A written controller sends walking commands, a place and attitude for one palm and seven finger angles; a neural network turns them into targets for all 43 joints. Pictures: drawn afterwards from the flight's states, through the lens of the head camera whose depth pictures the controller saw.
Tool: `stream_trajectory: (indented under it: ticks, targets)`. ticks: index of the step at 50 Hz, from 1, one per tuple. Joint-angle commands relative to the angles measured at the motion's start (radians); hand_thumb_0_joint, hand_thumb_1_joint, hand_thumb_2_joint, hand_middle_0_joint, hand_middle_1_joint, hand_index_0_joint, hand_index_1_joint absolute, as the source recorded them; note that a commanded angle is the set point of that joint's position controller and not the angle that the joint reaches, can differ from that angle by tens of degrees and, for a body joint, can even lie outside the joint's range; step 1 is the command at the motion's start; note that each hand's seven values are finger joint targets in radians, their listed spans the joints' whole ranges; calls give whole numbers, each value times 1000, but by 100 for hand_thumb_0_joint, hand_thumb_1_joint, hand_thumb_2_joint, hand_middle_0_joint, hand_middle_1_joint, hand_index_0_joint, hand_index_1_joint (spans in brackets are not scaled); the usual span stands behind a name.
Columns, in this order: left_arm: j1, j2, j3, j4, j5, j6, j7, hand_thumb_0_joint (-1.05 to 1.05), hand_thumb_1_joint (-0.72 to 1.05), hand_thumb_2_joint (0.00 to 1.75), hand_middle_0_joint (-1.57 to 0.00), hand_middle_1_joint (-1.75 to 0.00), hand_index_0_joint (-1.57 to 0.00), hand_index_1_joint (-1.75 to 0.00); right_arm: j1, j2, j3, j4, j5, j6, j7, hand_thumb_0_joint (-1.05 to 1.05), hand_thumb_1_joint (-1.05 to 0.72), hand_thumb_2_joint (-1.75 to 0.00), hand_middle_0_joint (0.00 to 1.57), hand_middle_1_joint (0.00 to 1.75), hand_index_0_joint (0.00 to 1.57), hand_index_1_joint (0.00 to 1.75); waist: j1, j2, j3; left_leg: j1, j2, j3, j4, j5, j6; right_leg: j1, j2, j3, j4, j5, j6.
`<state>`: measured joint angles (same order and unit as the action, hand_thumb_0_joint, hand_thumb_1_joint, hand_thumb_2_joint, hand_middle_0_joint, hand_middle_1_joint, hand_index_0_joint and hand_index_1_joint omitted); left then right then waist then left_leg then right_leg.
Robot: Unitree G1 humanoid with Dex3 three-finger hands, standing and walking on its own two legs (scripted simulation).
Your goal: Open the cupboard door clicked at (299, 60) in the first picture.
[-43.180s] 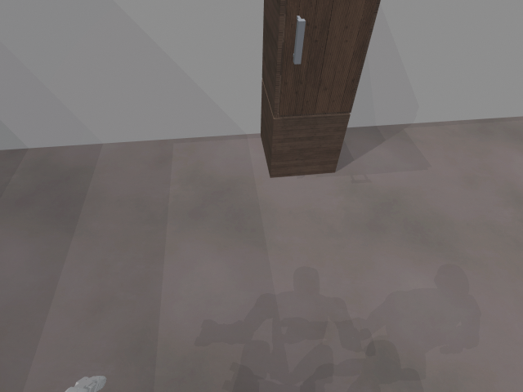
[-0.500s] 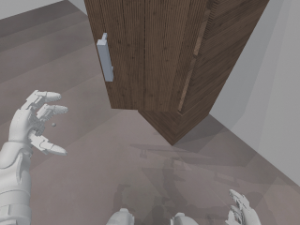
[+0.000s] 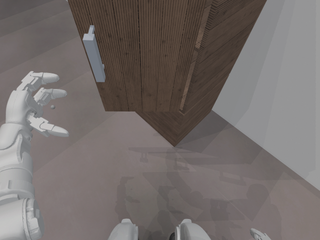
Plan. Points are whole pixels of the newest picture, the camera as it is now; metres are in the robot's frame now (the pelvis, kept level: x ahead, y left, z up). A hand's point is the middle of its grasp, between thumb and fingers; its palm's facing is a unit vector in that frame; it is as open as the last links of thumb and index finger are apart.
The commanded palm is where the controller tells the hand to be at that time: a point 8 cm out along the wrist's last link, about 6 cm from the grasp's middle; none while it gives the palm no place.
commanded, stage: move the hooked fingers beside the handle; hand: left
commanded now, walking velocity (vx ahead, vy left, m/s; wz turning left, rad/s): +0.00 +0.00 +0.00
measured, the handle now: (96, 55) +0.61 +0.19 +0.06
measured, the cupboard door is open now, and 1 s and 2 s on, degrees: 46 45 45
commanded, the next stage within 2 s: slide the fingers in behind the handle in 1.66 s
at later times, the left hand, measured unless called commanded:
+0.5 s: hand (66, 80) +0.49 +0.25 +0.07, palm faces +0.01 -1.00 -0.02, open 14.0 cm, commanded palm +0.48 +0.29 +0.06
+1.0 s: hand (77, 59) +0.57 +0.24 +0.07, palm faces +0.03 -1.00 -0.03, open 13.8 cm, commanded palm +0.54 +0.27 +0.05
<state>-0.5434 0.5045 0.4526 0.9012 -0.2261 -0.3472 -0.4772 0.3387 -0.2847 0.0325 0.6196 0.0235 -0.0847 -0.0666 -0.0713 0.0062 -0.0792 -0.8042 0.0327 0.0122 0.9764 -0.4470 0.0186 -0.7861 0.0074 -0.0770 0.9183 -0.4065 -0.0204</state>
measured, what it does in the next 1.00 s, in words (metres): stands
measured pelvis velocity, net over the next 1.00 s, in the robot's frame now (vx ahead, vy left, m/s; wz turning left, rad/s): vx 0.01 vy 0.01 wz -0.04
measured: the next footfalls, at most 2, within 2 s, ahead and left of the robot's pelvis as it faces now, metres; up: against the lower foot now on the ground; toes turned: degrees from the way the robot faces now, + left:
none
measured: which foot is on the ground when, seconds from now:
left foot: down 0.00-1.00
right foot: down 0.00-1.00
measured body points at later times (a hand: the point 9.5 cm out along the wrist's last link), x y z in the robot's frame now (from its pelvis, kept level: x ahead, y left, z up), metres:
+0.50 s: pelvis +0.00 +0.01 -0.01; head +0.13 +0.04 +0.42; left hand +0.49 +0.30 +0.07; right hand +0.00 -0.26 -0.12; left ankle +0.01 +0.11 -0.68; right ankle +0.02 -0.11 -0.68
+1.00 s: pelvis +0.01 +0.01 -0.02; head +0.18 +0.03 +0.39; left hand +0.56 +0.29 +0.08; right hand -0.05 -0.25 -0.11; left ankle +0.01 +0.11 -0.68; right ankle +0.02 -0.11 -0.68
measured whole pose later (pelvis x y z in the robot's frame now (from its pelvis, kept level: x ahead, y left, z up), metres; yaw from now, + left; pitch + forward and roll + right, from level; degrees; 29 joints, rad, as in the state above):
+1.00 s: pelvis +0.01 +0.01 -0.02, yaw -2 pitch +26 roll -4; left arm -1.09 0.76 0.51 1.28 -0.03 -0.33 -0.34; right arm 0.45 -0.28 0.07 0.60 -0.04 0.09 -0.01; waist -0.23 0.03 -0.08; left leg -1.06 0.06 0.01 1.08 -0.48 0.03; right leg -1.03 0.03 -0.08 0.97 -0.41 -0.01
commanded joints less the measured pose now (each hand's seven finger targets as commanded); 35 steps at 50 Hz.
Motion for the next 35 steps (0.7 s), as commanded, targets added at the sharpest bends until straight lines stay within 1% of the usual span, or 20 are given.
stream_trajectory:
  ticks: [1,2,5,6,7,8,9,10,11,12,13,14,16,17,21,23,26,27,31,35]
  targets:
    - [-391,351,96,-136,-8,-75,26,0,-50,30,-30,-120,-30,-120,104,-169,-63,-87,-3,-14,-7,0,-90,-90,20,30,20,30,-10,65,-404,187,-18,-37,-110,322,12,207,23,64,-83,285,-1]
    - [-398,362,102,-115,1,-77,30,0,-50,30,-30,-120,-30,-120,106,-167,-60,-90,-4,-7,-5,0,-90,-90,20,30,20,30,-4,78,-418,175,-19,-34,-111,321,11,218,21,67,-79,290,1]
    - [-471,338,65,-66,23,-86,40,0,-50,30,-30,-120,-30,-120,112,-166,-59,-86,-5,7,2,0,-90,-90,20,30,20,30,-26,113,-385,180,-15,-38,-108,300,8,152,23,56,-76,252,1]
    - [-513,342,64,-68,21,-94,40,0,-50,30,-30,-120,-30,-120,118,-167,-58,-85,-8,12,3,0,-90,-90,20,30,20,30,-34,108,-392,186,-12,-44,-100,313,10,142,28,54,-67,258,-2]
    - [-506,379,91,-61,29,-99,43,0,-50,30,-30,-120,-30,-120,129,-174,-62,-83,-9,18,4,0,-90,-90,20,30,20,30,-24,106,-428,201,-10,-47,-99,328,8,150,29,56,-65,264,-1]
    - [-495,360,74,-31,33,-95,41,0,-50,30,-30,-120,-30,-120,131,-173,-61,-86,-9,24,6,0,-90,-90,20,30,20,30,-33,101,-428,194,-12,-41,-96,316,10,148,29,59,-70,258,1]
    - [-524,381,84,-44,37,-100,44,0,-50,30,-30,-120,-30,-120,137,-176,-63,-82,-10,29,5,0,-90,-90,20,30,20,30,-33,106,-444,201,-9,-47,-94,332,9,144,28,56,-64,266,1]
    - [-529,344,53,-31,40,-97,40,0,-50,30,-30,-120,-30,-120,139,-171,-62,-82,-10,32,8,0,-90,-90,20,30,20,30,-40,135,-447,212,-11,-44,-91,334,8,128,27,56,-65,263,2]
    - [-540,358,66,-15,38,-97,40,0,-50,30,-30,-120,-30,-120,150,-176,-61,-80,-12,39,8,0,-90,-90,20,30,20,30,-44,105,-442,210,-7,-50,-85,353,9,120,32,51,-59,272,-2]
    - [-573,355,52,1,45,-94,39,0,-50,30,-30,-120,-30,-120,151,-176,-59,-73,-12,44,9,0,-90,-90,20,30,20,30,-53,137,-435,211,-6,-49,-84,349,7,102,31,53,-61,267,1]
    - [-594,374,65,-5,47,-96,43,0,-50,30,-30,-120,-30,-120,161,-181,-63,-66,-15,51,9,0,-90,-90,20,30,20,30,-53,122,-449,222,-2,-59,-84,351,5,96,31,46,-58,258,1]
    - [-593,364,54,10,54,-93,46,0,-50,30,-30,-120,-30,-120,163,-180,-62,-69,-14,55,10,0,-90,-90,20,30,20,30,-53,146,-442,230,-3,-61,-85,359,3,77,32,45,-58,251,-1]
    - [-646,345,36,13,54,-95,56,0,-50,30,-30,-120,-30,-120,171,-182,-61,-64,-19,61,11,0,-90,-90,20,30,20,30,-72,129,-435,239,1,-72,-78,361,4,39,35,38,-56,233,-2]
    - [-674,373,47,26,64,-96,64,0,-50,30,-30,-120,-30,-120,179,-187,-60,-56,-20,66,11,0,-90,-90,20,30,20,30,-76,138,-435,242,4,-77,-81,346,0,26,35,38,-58,215,1]
    - [-753,380,39,37,81,-105,91,0,-50,30,-30,-120,-30,-120,197,-189,-57,-47,-27,78,12,0,-90,-90,20,30,20,30,-96,150,-456,249,3,-88,-67,355,1,0,36,34,-48,209,-2]
    - [-754,415,64,50,99,-109,105,0,-50,30,-30,-120,-30,-120,209,-192,-58,-42,-34,87,16,0,-90,-90,20,30,20,30,-85,205,-492,289,7,-95,-64,394,-11,-22,36,31,-43,209,-3]
    - [-809,377,23,89,109,-100,119,0,-50,30,-30,-120,-30,-120,221,-189,-51,-37,-38,97,21,0,-90,-90,20,30,20,30,-116,190,-452,269,10,-101,-58,381,-8,-53,39,23,-42,196,-2]
    - [-801,414,50,106,117,-94,125,0,-50,30,-30,-120,-30,-120,231,-196,-52,-35,-39,104,21,0,-90,-90,20,30,20,30,-109,191,-471,270,12,-99,-56,385,-8,-48,39,26,-44,201,-1]
    - [-835,477,80,148,135,-76,139,0,-50,30,-30,-120,-30,-120,249,-198,-44,-47,-43,121,22,0,-90,-90,20,30,20,30,-122,157,-482,202,6,-88,-38,386,5,-7,42,34,-35,241,2]
    - [-905,524,83,150,166,-81,147,0,-50,30,-30,-120,-30,-120,268,-202,-39,-46,-50,136,26,0,-90,-90,20,30,20,30,-138,187,-508,193,9,-90,-21,397,7,-14,42,40,-31,250,7]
